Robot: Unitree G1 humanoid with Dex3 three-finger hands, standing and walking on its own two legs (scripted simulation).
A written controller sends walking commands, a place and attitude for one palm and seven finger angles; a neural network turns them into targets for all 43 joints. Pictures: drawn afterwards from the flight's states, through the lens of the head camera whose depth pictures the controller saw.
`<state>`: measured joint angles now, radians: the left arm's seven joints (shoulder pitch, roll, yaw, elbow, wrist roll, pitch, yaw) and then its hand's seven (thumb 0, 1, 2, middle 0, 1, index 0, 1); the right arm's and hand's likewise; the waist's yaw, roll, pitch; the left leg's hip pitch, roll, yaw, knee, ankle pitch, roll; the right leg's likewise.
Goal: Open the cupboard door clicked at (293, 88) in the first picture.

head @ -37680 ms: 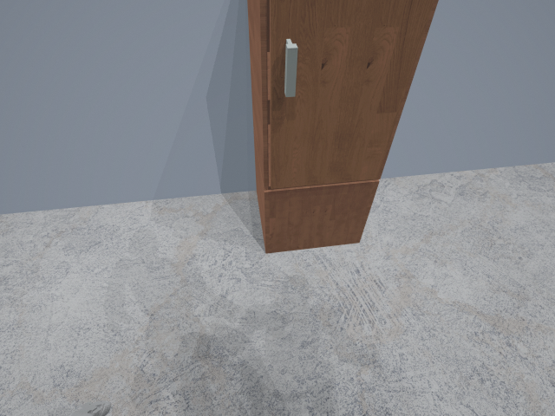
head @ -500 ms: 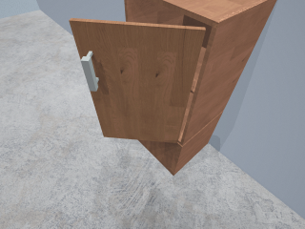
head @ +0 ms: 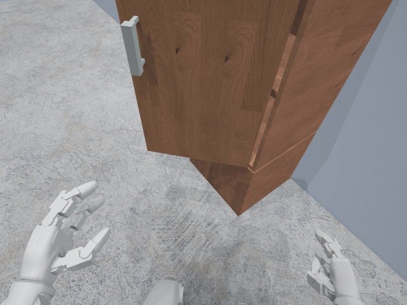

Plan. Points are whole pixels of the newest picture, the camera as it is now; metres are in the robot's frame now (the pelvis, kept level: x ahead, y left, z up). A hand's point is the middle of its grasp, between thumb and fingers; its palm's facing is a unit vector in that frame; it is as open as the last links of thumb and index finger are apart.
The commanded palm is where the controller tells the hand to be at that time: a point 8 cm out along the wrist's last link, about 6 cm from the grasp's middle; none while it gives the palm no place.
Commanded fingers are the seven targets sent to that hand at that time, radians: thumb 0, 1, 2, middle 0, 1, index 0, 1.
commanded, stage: raise the hand with hooked fingers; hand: left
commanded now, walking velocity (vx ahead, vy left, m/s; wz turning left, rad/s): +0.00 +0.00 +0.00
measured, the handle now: (136, 46) +0.63 +0.24 +0.17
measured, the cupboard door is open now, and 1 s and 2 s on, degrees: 43 43 43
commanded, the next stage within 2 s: move the hooked fingers beside the handle in 1.56 s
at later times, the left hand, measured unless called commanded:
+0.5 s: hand (66, 191) +0.26 +0.26 +0.11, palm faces -0.05 -1.00 -0.04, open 12.3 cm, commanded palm +0.24 +0.32 +0.12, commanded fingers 0.00 -0.34 0.37 -0.29 -1.10 -0.29 -1.10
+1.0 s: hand (27, 148) +0.29 +0.31 +0.17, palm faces -0.02 -1.00 -0.05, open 13.9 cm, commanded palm +0.27 +0.36 +0.18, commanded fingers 0.00 -0.50 0.30 -0.30 -1.20 -0.30 -1.20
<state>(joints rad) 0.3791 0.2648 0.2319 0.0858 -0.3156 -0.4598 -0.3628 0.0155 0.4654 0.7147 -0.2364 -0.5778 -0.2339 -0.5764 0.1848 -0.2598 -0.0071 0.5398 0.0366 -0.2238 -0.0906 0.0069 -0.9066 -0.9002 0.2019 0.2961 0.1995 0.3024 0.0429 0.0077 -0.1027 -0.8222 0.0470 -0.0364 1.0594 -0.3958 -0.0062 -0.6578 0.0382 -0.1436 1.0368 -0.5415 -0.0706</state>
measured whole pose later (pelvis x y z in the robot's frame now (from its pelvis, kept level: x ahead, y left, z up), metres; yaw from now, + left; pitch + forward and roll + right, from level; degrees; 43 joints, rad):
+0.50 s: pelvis +0.02 +0.04 +0.04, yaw -2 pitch +6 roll -2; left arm 0.22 0.34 0.31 0.13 -0.35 -0.27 -0.42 0.00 -0.12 0.47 -0.28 -0.95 -0.28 -0.95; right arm 0.29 -0.28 0.01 0.60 0.05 -0.25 -0.09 0.01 -0.90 -0.90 0.20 0.30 0.20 0.30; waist 0.00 0.02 -0.06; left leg -0.62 0.02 0.04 0.83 -0.32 0.05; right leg -0.47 0.02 -0.07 0.79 -0.43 -0.01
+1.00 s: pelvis +0.01 +0.05 +0.06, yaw +0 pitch +1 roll -2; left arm -0.07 0.45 0.40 0.28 -0.34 -0.07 -0.50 -0.01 -0.49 0.30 -0.30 -1.19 -0.30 -1.19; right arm 0.25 -0.26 0.09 0.58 0.06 -0.22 -0.11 0.01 -0.90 -0.90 0.21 0.30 0.21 0.30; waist 0.03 0.03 -0.02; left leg -0.43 0.00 0.02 0.65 -0.24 0.05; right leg -0.27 0.00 -0.09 0.60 -0.34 0.00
